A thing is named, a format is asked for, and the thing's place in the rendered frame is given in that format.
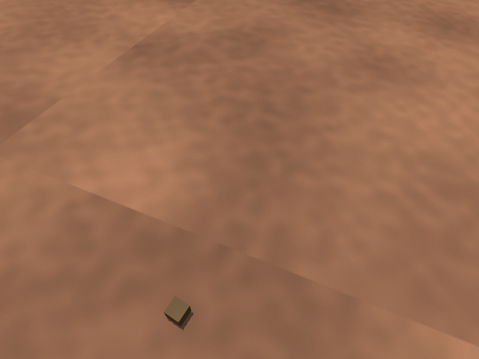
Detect cube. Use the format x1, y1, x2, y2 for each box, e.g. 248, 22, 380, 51
164, 296, 191, 327

